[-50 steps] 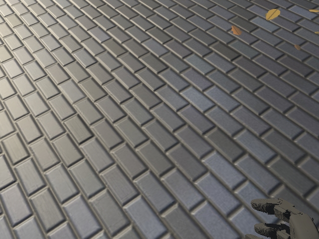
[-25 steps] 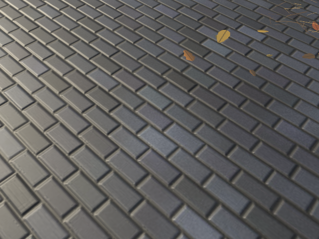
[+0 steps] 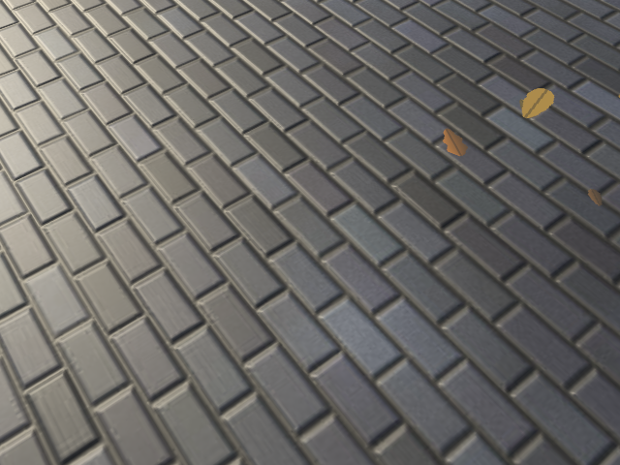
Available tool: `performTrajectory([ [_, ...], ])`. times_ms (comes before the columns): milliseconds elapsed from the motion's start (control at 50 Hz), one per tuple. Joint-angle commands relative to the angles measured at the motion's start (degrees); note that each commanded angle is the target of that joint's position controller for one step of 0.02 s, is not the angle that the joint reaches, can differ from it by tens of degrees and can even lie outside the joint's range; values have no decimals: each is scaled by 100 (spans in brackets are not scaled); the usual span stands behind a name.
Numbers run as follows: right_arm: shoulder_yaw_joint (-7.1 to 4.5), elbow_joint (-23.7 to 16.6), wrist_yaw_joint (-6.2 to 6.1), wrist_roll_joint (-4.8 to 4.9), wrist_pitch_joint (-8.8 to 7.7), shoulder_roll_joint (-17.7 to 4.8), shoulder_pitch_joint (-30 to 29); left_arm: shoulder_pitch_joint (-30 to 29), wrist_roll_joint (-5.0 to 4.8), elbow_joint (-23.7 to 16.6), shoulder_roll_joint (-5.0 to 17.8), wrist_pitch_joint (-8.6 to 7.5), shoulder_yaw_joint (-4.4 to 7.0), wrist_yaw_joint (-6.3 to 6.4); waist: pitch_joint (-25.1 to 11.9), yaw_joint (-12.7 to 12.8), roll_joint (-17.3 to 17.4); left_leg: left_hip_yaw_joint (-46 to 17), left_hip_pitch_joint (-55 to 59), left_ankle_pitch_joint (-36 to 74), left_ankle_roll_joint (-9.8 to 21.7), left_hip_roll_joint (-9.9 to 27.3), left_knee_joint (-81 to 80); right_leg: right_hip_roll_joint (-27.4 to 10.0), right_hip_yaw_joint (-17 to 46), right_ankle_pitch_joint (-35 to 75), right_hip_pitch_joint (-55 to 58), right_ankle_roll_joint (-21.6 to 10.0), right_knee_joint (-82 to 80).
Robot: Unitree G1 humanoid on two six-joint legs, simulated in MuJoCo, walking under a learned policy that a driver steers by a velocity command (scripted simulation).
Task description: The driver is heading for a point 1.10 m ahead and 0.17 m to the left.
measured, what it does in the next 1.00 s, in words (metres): steps on the spot, turning left: left foot, then right foot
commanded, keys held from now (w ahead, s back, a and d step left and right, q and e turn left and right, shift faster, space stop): q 0.34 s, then no key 0.58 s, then w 0.08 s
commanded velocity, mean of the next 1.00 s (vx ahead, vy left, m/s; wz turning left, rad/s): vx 0.04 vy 0.00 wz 0.29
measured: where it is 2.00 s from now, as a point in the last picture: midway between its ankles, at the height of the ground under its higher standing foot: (251, 422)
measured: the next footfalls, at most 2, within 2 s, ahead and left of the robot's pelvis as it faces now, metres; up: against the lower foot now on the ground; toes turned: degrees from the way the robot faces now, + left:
left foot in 0.24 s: +0.11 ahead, +0.16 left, +0.00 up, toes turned +11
right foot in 0.66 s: +0.13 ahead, -0.08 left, +0.00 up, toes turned +17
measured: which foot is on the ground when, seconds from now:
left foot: up 0.00-0.22, down 0.24-1.00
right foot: down 0.00-0.24, up 0.26-0.64, down 0.66-1.00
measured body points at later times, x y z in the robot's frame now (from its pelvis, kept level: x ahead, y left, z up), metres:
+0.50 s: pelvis +0.05 +0.05 +0.00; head +0.08 +0.09 +0.45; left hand +0.14 +0.36 -0.12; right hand +0.28 -0.17 -0.07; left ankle +0.07 +0.15 -0.74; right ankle +0.09 -0.10 -0.68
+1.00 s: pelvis +0.07 +0.02 -0.01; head +0.07 +0.02 +0.44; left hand +0.12 +0.29 -0.13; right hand +0.26 -0.19 -0.12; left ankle +0.07 +0.15 -0.74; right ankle +0.09 -0.09 -0.74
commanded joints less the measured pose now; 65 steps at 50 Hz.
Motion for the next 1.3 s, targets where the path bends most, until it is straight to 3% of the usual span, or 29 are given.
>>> performTrajectory([
  [20,-65,-293,17,-33,39,-156,526,-522,-18,-390,799,-74,213,122,-713,-229,-749,-27,742,849,36,247,-536,-1577,489,2175,37,-1151,-918],
  [160,-147,-887,248,-13,113,-312,-375,-210,-230,-181,1163,208,359,174,-641,98,-855,344,947,471,346,80,-2071,-1929,449,1343,844,-932,-450],
  [220,-243,-878,265,-33,76,-411,-70,-8,-331,-39,1030,263,347,188,-726,-46,-676,541,1926,1424,703,-257,-3542,-1620,138,892,825,-368,472],
  [240,-404,-876,176,-52,51,-912,191,294,-199,24,810,264,299,166,-876,-13,225,-315,2782,3325,986,256,-3898,-1130,-309,119,194,85,1609],
  [260,-519,-1059,86,-143,53,-1559,256,185,50,-289,570,237,184,120,-861,94,1921,-2336,3802,5315,2031,1649,-3846,-228,-498,-2830,-1779,655,3463],
  [280,-448,-1061,138,-238,-41,-1319,555,-324,-26,-404,750,213,232,124,-1482,-382,1372,-2783,3857,5085,2642,1918,-4018,21,635,-3234,-2243,655,4503],
  [300,-401,-1035,167,-238,-122,-1203,455,-537,-183,-437,869,236,273,124,-1370,-361,858,-2304,3759,4694,2430,1635,-4058,-64,912,-2842,-2384,547,4861],
  [340,-305,-1130,98,-33,-119,-871,-198,-459,-147,-319,855,303,299,215,-1086,-56,332,-1734,3300,3817,1853,1145,-4059,-206,1068,-2029,-2407,477,4534],
  [400,-204,-1224,36,-90,-76,-690,-573,-197,-139,-231,774,367,283,212,-1155,197,483,-1352,2757,3841,1759,906,-4148,-95,953,-1499,-1715,553,4229],
  [480,-196,-1130,-6,-103,-81,-676,-500,-297,-163,-226,547,402,166,200,-1158,67,566,-1299,2727,3316,1745,834,-4146,-117,964,-1324,-1217,606,3020],
  [580,-138,-1050,65,-140,-28,-606,-543,-295,-196,-246,606,414,170,135,-859,-75,715,-1588,2280,2088,1751,805,-4183,-80,853,-1375,-465,528,1931],
  [640,-31,-962,93,-82,-26,-371,-591,23,-133,-148,455,339,127,53,-720,166,565,-1515,1954,1490,1388,494,-3968,-9,709,-195,521,304,205],
  [660,12,-916,98,-126,-61,-232,-419,126,-24,-162,606,312,137,46,-784,103,297,-1377,1737,981,1075,258,-3758,-367,1082,300,951,165,56],
  [680,28,-915,128,-223,-115,-134,-139,125,42,-218,1021,304,210,67,-795,-214,-597,-863,1416,197,759,-287,-3186,-1067,1700,1095,1108,-153,84],
  [700,25,-972,139,-225,-145,-104,-164,-127,-1,-137,885,303,178,51,-699,-371,-1419,-357,1791,10,520,-483,-3241,-1367,2110,288,292,-614,-215],
  [720,-7,-934,123,-242,-139,-248,-406,-469,-10,-277,556,267,88,32,-502,-296,-1245,-359,2193,421,438,-349,-3327,-1126,2003,-538,-97,-501,-341],
  [740,-40,-939,110,-226,-110,-283,-635,-437,-1,-267,480,240,70,43,-451,-170,-1084,-368,2286,684,461,-385,-3347,-847,1743,-941,-154,-252,-290],
  [820,-39,-866,111,-188,-61,-134,-554,-59,-65,-185,561,158,65,104,-175,-33,-626,-568,2215,864,596,-317,-3518,-504,1319,-1210,-121,26,-89],
  [940,-38,-703,96,-180,-142,34,-327,200,-83,-163,404,194,24,136,-410,81,-162,-577,2176,612,563,-331,-3569,-327,1142,-1375,202,-32,143],
  [1000,-90,-687,68,-85,-189,-69,-204,399,-188,-143,691,239,117,148,43,161,-492,-143,1435,-1070,628,-619,-3009,-604,1709,-3325,73,-450,-290],
  [1060,-75,-769,116,52,-419,24,-371,561,-263,-64,975,162,202,143,530,210,-1049,224,877,-273,652,-417,-2059,-1679,3187,-3886,140,-1100,-1043],
  [1120,-90,-585,205,68,-580,97,153,138,-334,-114,822,128,148,52,435,-156,-1017,363,2055,-168,921,-410,-3111,-1308,2448,-2855,-296,-856,-742],
  [1140,-157,-406,216,32,-594,-7,576,14,-342,-137,687,119,114,25,246,-332,-894,244,2896,250,941,-428,-3339,-987,2030,-2372,-660,-652,-314],
  [1160,-265,-322,189,-5,-615,-358,1031,-151,-334,-237,406,63,30,14,79,-472,-221,-809,3485,-111,1175,129,-3874,-462,1354,-1698,-1172,-309,831],
  [1180,-424,-257,231,-22,-636,-932,1575,-286,-347,-457,306,-63,10,32,-105,-548,1322,-2961,4185,-715,1859,1182,-4792,290,485,-1525,-2157,91,2732],
  [1200,-352,-279,251,-56,-680,-769,1724,-440,-366,-531,626,-153,92,39,-87,-637,1350,-4117,4468,-473,2357,1740,-5180,251,1070,-2454,-3010,75,3929],
  [1220,-254,-324,229,-78,-714,-524,1495,-257,-435,-460,718,-194,143,1,29,-406,826,-3673,4567,-227,2277,1727,-4985,-35,1264,-2229,-3394,-64,4554],
  [1260,-193,-404,215,-59,-695,-381,1157,-196,-360,-341,561,-217,109,-60,-8,-247,94,-2613,4435,231,1902,1356,-5052,-369,1201,-1264,-3468,-225,4425],
  [1300,-99,-387,208,-62,-632,-194,1016,-247,-300,-291,506,-180,122,-139,15,-147,167,-1815,4057,1155,1661,1032,-5275,-531,1068,-706,-3037,-141,3931],
])
Velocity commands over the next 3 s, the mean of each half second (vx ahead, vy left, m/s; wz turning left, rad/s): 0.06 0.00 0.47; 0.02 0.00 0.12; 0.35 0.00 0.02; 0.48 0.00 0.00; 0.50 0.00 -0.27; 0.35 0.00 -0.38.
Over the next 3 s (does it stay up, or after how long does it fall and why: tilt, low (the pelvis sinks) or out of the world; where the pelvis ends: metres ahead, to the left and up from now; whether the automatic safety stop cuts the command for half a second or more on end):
stays up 1.00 0.18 0.01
